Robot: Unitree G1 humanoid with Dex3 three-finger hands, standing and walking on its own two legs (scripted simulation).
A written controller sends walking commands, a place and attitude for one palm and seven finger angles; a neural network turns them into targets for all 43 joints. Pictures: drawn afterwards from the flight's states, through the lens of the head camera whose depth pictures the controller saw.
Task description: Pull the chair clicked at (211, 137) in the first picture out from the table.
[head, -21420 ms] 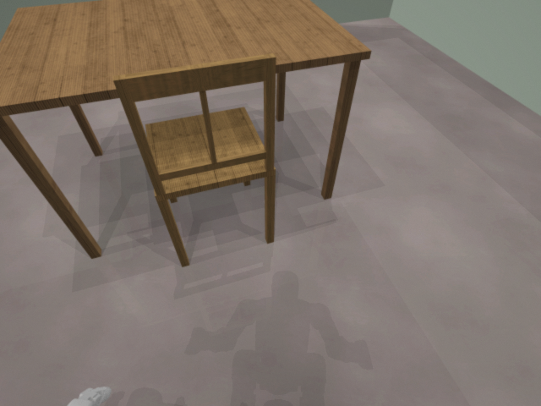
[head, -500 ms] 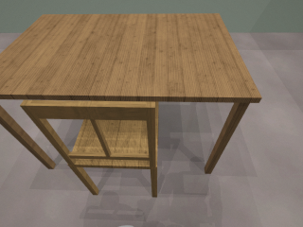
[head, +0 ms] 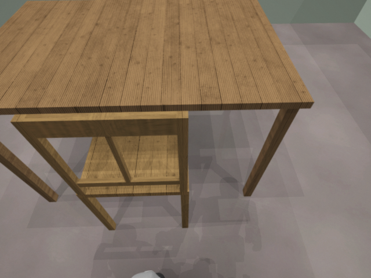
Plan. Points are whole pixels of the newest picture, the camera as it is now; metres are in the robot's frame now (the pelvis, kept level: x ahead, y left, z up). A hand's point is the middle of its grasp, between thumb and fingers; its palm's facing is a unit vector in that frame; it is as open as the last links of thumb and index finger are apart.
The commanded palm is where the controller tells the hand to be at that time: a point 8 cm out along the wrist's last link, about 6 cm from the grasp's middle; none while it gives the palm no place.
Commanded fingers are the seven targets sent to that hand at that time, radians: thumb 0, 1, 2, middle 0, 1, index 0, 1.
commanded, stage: come to a stop and stand still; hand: left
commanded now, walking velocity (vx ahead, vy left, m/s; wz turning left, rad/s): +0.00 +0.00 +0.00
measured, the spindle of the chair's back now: (119, 159) +0.44 +0.23 -0.10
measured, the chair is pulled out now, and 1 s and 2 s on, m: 0.00 0.00 0.00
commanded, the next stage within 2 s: look again from close up in 0.30 s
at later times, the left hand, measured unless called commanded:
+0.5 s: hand out of the picture -0.04 +0.16 -0.17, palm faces +0.04 -0.98 -0.20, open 7.3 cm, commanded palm none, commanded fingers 0.00 0.90 0.90 -0.20 -0.30 -0.20 -0.30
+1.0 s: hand out of the picture -0.03 +0.16 -0.16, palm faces +0.05 -0.98 -0.19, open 7.4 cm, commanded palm none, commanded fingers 0.00 0.90 0.90 -0.20 -0.30 -0.20 -0.30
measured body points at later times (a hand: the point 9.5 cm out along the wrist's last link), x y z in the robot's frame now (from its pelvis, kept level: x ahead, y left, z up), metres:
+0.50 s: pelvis -0.04 -0.01 +0.01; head -0.02 -0.01 +0.46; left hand -0.04 +0.21 -0.15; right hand -0.02 -0.23 -0.15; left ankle -0.01 +0.10 -0.73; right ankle -0.03 -0.13 -0.73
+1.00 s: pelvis -0.02 +0.00 +0.01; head -0.01 +0.00 +0.46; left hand -0.03 +0.22 -0.15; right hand -0.02 -0.22 -0.15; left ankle -0.01 +0.10 -0.73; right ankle -0.03 -0.13 -0.73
